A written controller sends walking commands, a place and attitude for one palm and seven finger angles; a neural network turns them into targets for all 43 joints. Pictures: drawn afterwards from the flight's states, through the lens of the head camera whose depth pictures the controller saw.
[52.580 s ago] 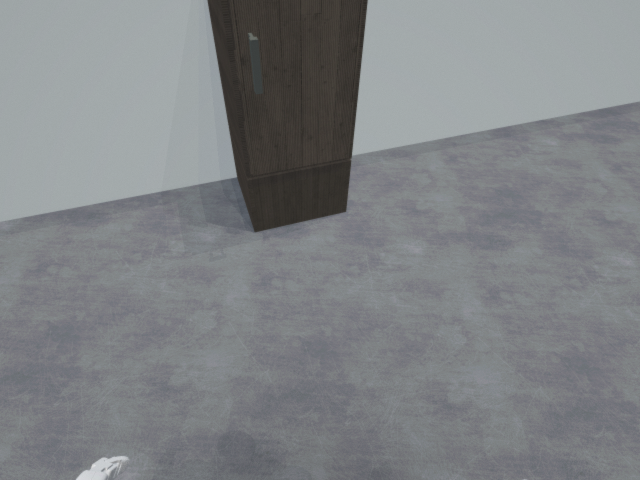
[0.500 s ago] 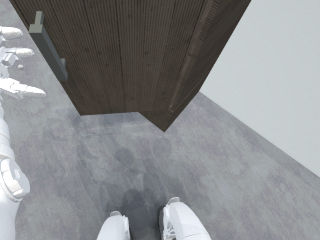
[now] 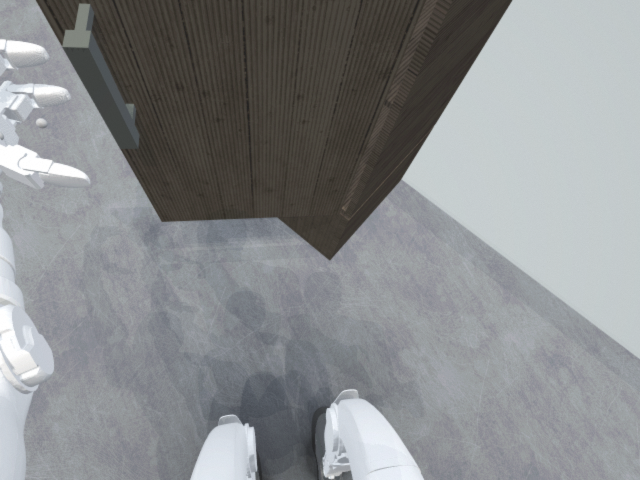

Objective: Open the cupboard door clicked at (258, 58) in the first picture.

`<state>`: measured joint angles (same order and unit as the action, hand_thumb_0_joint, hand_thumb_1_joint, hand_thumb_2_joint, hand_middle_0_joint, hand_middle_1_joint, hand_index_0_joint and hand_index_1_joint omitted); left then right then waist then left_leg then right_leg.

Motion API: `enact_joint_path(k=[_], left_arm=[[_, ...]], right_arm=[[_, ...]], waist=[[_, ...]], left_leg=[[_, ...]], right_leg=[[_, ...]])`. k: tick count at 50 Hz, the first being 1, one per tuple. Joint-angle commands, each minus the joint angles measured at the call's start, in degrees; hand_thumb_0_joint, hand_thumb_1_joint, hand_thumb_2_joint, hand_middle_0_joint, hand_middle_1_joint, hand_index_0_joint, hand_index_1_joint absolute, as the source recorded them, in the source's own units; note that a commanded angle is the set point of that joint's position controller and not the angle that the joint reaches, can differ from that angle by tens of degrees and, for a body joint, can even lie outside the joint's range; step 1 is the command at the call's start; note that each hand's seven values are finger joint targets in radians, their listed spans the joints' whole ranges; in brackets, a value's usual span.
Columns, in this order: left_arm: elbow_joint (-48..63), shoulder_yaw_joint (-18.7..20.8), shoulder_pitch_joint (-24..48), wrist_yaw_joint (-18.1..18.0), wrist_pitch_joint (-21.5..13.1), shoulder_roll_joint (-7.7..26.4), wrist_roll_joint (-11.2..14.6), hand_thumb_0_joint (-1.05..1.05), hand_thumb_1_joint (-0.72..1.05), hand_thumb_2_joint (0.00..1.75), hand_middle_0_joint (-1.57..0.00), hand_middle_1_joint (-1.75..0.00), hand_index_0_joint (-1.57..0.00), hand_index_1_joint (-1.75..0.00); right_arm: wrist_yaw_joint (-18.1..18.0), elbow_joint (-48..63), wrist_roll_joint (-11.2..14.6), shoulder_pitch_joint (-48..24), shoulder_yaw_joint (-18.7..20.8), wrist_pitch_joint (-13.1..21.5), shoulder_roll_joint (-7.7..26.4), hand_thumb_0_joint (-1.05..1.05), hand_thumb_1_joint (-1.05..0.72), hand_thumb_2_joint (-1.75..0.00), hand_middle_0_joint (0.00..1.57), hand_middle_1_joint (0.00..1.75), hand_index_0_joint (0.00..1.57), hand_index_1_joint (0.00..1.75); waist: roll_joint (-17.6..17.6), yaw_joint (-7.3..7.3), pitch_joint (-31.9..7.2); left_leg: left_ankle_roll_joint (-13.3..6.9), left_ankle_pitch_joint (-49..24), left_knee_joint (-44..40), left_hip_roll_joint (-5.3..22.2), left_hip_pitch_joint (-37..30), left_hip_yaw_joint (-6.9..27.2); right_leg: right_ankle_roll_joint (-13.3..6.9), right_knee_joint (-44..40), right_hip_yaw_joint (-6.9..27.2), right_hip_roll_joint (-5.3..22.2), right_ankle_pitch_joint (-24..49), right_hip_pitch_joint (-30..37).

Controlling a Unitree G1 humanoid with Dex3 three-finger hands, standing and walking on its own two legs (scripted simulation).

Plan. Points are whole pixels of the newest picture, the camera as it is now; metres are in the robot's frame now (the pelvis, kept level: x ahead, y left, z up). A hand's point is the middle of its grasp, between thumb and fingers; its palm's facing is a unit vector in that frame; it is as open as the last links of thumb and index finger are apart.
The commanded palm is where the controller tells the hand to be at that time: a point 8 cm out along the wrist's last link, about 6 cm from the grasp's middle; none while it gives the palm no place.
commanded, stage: slide the fingers in behind the handle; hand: left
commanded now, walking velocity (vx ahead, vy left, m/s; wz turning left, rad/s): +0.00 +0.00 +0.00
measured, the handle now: (109, 84) +0.56 +0.20 +0.06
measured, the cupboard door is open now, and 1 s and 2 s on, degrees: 46 46 46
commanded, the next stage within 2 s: close the thumb around the handle in 1.66 s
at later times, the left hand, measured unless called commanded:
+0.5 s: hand (70, 126) +0.50 +0.23 +0.06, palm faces +0.01 -1.00 -0.02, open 14.0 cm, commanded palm +0.48 +0.27 +0.06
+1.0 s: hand (101, 125) +0.51 +0.20 +0.06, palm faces -0.01 -1.00 -0.02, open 14.0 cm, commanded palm +0.48 +0.24 +0.06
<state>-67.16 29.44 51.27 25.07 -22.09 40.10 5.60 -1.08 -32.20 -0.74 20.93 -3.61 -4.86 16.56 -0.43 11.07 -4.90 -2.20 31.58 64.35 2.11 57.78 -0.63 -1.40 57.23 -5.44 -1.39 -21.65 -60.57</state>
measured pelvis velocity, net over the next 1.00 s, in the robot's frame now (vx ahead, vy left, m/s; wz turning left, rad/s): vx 0.01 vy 0.00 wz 0.00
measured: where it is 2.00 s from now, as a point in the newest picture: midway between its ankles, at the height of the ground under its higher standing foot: outside the picture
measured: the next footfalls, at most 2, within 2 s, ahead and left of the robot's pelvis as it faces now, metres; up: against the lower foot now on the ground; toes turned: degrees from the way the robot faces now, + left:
none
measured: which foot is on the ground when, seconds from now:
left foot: down 0.00-1.00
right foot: down 0.00-1.00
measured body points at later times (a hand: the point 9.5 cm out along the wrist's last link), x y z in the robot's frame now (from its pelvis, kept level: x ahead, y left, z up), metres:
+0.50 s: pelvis +0.00 +0.00 +0.00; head +0.15 +0.03 +0.42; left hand +0.50 +0.29 +0.07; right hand +0.01 -0.27 -0.10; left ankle -0.02 +0.09 -0.66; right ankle +0.05 -0.11 -0.66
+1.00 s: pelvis +0.01 +0.00 +0.00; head +0.15 +0.03 +0.43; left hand +0.50 +0.26 +0.07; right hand +0.02 -0.26 -0.10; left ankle -0.02 +0.09 -0.66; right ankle +0.05 -0.11 -0.66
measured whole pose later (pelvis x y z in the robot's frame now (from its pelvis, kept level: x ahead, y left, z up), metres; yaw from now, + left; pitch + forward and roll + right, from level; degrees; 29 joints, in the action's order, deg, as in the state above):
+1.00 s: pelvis +0.01 +0.00 +0.00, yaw +0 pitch +24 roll -3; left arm -63.4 23.9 48.6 17.6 -23.4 30.0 6.2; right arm 0.3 -33.4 -1.1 22.2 -2.6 -4.5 15.4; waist -1.3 10.3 -6.3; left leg -2.3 31.5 62.8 1.6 55.5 -1.2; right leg -1.2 56.7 -4.7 -1.1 -22.0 -58.8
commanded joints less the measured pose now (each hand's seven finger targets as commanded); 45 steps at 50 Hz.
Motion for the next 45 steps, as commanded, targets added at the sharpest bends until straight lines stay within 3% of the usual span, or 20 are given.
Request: enact_joint_path(k=[1,3,4,7,11,13,16,18,19,22,24,25,30,35,36,37,38,40,44,45], left_arm=[[11.85,3.34,20.41,1.02,-2.86,19.08,2.76,0.0,-0.5,0.3,-0.3,-1.2,-0.3,-1.2],[11.11,2.54,19.65,1.49,-2.09,18.01,2.59,0.0,-0.5,0.3,-0.3,-1.2,-0.3,-1.2],[10.93,2.15,19.73,1.53,-1.9,17.64,2.65,0.0,-0.5,0.3,-0.3,-1.2,-0.3,-1.2],[13.38,0.03,20.67,1.65,-2.61,14.62,3.11,0.0,-0.5,0.3,-0.3,-1.2,-0.3,-1.2],[13.36,-1.67,21.24,0.68,-3.33,10.72,4.01,0.0,-0.5,0.3,-0.3,-1.2,-0.3,-1.2],[12.13,-1.26,19.9,-0.07,-3.12,10.91,3.59,0.0,-0.5,0.3,-0.3,-1.2,-0.3,-1.2],[10.3,-1.72,21.97,-1.79,-2.83,10.67,2.78,0.0,-0.5,0.3,-0.3,-1.2,-0.3,-1.2],[11.78,-1.6,24.31,-2.95,-3.35,12.03,1.63,0.0,-0.5,0.3,-0.3,-1.2,-0.3,-1.2],[12.05,-0.75,23.89,-3.63,-3.71,12.92,1.22,0.0,-0.5,0.3,-0.3,-1.2,-0.3,-1.2],[15.19,0.08,24.36,-4.72,-5.67,13.25,1.13,0.0,-0.5,0.3,-0.3,-1.2,-0.3,-1.2],[13.64,0.5,23.19,-4.86,-5.64,13.48,1.23,0.0,-0.5,0.3,-0.3,-1.2,-0.3,-1.2],[13.07,-0.87,23.14,-4.68,-5.27,11.47,1.42,0.0,-0.5,0.3,-0.3,-1.2,-0.3,-1.2],[11.97,-1.64,19.5,-3.97,-3.13,9.92,1.6,0.0,-0.5,0.3,-0.3,-1.2,-0.3,-1.2],[12.96,-2.99,22.23,-4.76,-3.55,7.5,2.22,0.0,-0.5,0.3,-0.3,-1.2,-0.3,-1.2],[14.36,-3.14,23.51,-5.04,-4.35,6.92,2.7,0.0,-0.5,0.3,-0.3,-1.2,-0.3,-1.2],[14.46,-1.81,23.11,-5.4,-4.78,8.7,2.35,0.0,-0.5,0.3,-0.3,-1.2,-0.3,-1.2],[13.87,-3.98,23.83,-5.57,-4.93,6.06,2.17,0.0,-0.5,0.3,-0.3,-1.2,-0.3,-1.2],[15.0,-4.81,24.62,-6.2,-5.48,4.55,1.99,0.0,-0.5,0.3,-0.3,-1.2,-0.3,-1.2],[14.35,-2.84,21.14,-7.11,-5.29,6.17,1.58,0.0,-0.5,0.3,-0.3,-1.2,-0.3,-1.2],[14.19,-4.06,20.34,-7.1,-4.97,4.61,1.53,0.0,-0.5,0.3,-0.3,-1.2,-0.3,-1.2]], right_arm=[[-0.92,2.27,0.28,11.51,3.88,0.28,11.49,0.0,-0.9,-0.9,0.2,0.3,0.2,0.3],[-0.81,2.04,0.36,11.66,3.88,0.2,11.33,0.0,-0.9,-0.9,0.2,0.3,0.2,0.3],[-0.83,1.89,0.4,11.79,3.84,0.13,11.31,0.0,-0.9,-0.9,0.2,0.3,0.2,0.3],[-0.7,1.75,0.35,11.75,4.1,0.17,11.15,0.0,-0.9,-0.9,0.2,0.3,0.2,0.3],[-0.53,1.3,0.18,12.02,4.3,0.41,10.94,0.0,-0.9,-0.9,0.2,0.3,0.2,0.3],[-0.42,0.99,0.19,12.09,4.32,0.27,10.94,0.0,-0.9,-0.9,0.2,0.3,0.2,0.3],[-0.53,0.88,0.14,11.87,4.01,0.45,10.81,0.0,-0.9,-0.9,0.2,0.3,0.2,0.3],[-0.56,0.94,0.03,11.62,3.98,0.66,10.76,0.0,-0.9,-0.9,0.2,0.3,0.2,0.3],[-0.54,0.99,-0.09,11.84,4.04,0.72,10.75,0.0,-0.9,-0.9,0.2,0.3,0.2,0.3],[-0.28,1.19,-0.44,11.86,4.3,0.96,10.64,0.0,-0.9,-0.9,0.2,0.3,0.2,0.3],[-0.2,1.07,-0.37,11.54,4.17,0.98,10.68,0.0,-0.9,-0.9,0.2,0.3,0.2,0.3],[-0.1,1.2,-0.22,11.41,4.08,0.92,10.43,0.0,-0.9,-0.9,0.2,0.3,0.2,0.3],[-0.09,1.62,0.11,11.61,4.27,0.56,10.44,0.0,-0.9,-0.9,0.2,0.3,0.2,0.3],[-0.1,1.14,0.01,11.58,4.35,0.73,10.2,0.0,-0.9,-0.9,0.2,0.3,0.2,0.3],[-0.19,1.25,-0.08,11.69,4.41,0.95,10.19,0.0,-0.9,-0.9,0.2,0.3,0.2,0.3],[-0.26,0.87,-0.15,11.76,4.57,0.92,10.29,0.0,-0.9,-0.9,0.2,0.3,0.2,0.3],[-0.17,0.81,-0.11,11.58,4.44,1.1,9.98,0.0,-0.9,-0.9,0.2,0.3,0.2,0.3],[0.07,0.24,-0.38,11.79,4.71,1.38,9.81,0.0,-0.9,-0.9,0.2,0.3,0.2,0.3],[0.31,0.34,-0.42,12.02,4.85,1.04,9.84,0.0,-0.9,-0.9,0.2,0.3,0.2,0.3],[0.42,0.62,-0.33,11.86,4.78,0.98,9.61,0.0,-0.9,-0.9,0.2,0.3,0.2,0.3]], waist=[[-11.35,-1.32,-32.06],[-11.67,-1.31,-31.63],[-9.83,-0.83,-29.98],[-11.7,-0.71,-30.36],[-10.51,0.02,-28.65],[-10.35,-0.58,-28.26],[-9.23,0.16,-24.46],[-10.72,0.02,-26.05],[-9.73,-0.44,-27.27],[-13.17,-1.19,-32.33],[-11.41,-1.13,-31.63],[-10.47,-0.59,-30.83],[-9.19,-0.96,-29.8],[-8.91,-0.32,-28.02],[-7.75,0.31,-28.63],[-9.05,-0.53,-30.21],[-9.2,0.06,-29.5],[-11.38,0.08,-30.26],[-9.8,-0.97,-31.52],[-9.57,-0.96,-31.22]], left_leg=[[1.1,-32.56,-7.37,-0.31,-17.02,4.27],[1.09,-31.52,-7.66,-0.29,-16.7,3.96],[0.88,-30.59,-7.88,-0.15,-15.93,3.97],[1.19,-31.28,-8.17,-0.07,-18.47,4.17],[1.41,-31.01,-8.51,-0.06,-19.86,4.9],[1.53,-30.1,-8.87,-0.11,-19.35,4.84],[1.09,-25.56,-9.18,-0.48,-16.11,4.64],[1.18,-24.23,-9.16,-0.57,-16.19,4.63],[1.12,-24.77,-9.0,-0.59,-16.2,4.67],[2.2,-30.46,-8.1,-0.44,-20.54,5.11],[1.98,-29.7,-7.88,-0.36,-18.87,4.99],[1.58,-28.66,-7.95,-0.5,-17.88,4.58],[1.15,-28.39,-8.59,-0.55,-16.61,3.86],[1.26,-27.02,-8.84,-0.48,-16.79,4.21],[0.99,-27.62,-8.49,-0.53,-17.18,4.38],[1.31,-27.93,-8.51,-0.51,-17.71,4.38],[1.47,-27.85,-8.54,-0.59,-18.06,4.65],[1.91,-29.73,-8.3,-0.45,-20.4,4.81],[1.86,-32.48,-7.93,-0.52,-19.49,4.52],[1.77,-32.48,-8.18,-0.61,-19.36,4.25]], right_leg=[[-0.5,-3.57,4.02,-1.38,20.55,22.5],[-0.27,-3.92,4.05,-1.27,19.95,21.94],[-0.14,-4.29,3.93,-1.3,19.55,21.8],[-0.21,-4.55,3.75,-1.37,18.62,20.04],[-0.41,-4.84,3.07,-1.58,16.46,17.68],[-0.32,-4.94,3.06,-1.41,15.71,17.76],[-0.37,-5.1,3.11,-1.36,13.06,16.52],[-0.21,-4.87,3.51,-1.07,12.05,16.7],[-0.28,-4.68,3.56,-1.09,12.69,17.69],[-0.5,-3.59,3.37,-1.11,15.36,17.62],[-0.4,-3.43,3.44,-1.15,15.79,18.56],[-0.24,-3.7,3.59,-1.12,16.01,19.12],[-0.14,-4.35,3.78,-1.09,17.53,20.8],[-0.16,-4.66,3.61,-1.16,16.0,19.3],[-0.23,-4.54,3.6,-1.28,16.66,19.28],[-0.19,-4.33,3.76,-1.09,16.68,19.71],[-0.18,-4.2,3.57,-1.07,16.08,18.57],[-0.2,-4.1,3.3,-1.08,16.11,17.15],[-0.23,-3.72,3.52,-0.99,19.2,19.74],[-0.23,-3.83,3.53,-0.95,19.68,20.36]])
